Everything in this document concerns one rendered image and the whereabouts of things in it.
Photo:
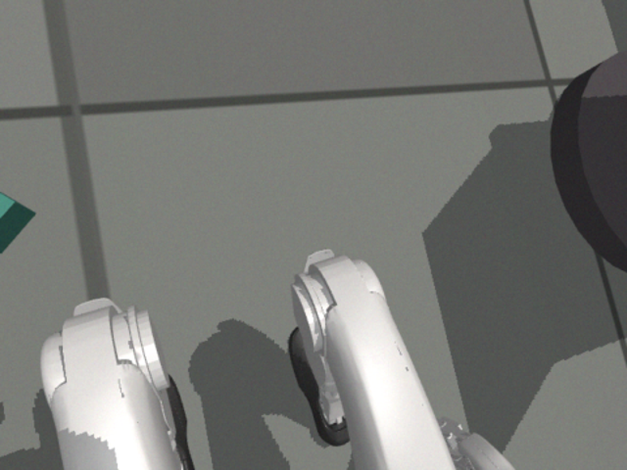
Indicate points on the right robot foot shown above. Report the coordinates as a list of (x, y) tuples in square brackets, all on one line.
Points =
[(334, 434)]

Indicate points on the left robot foot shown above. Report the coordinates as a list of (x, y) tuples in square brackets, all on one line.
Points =
[(180, 423)]

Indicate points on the right robot hand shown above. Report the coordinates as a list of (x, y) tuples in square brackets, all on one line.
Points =
[(473, 451)]

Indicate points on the cube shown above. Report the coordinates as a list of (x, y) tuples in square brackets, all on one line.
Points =
[(13, 218)]

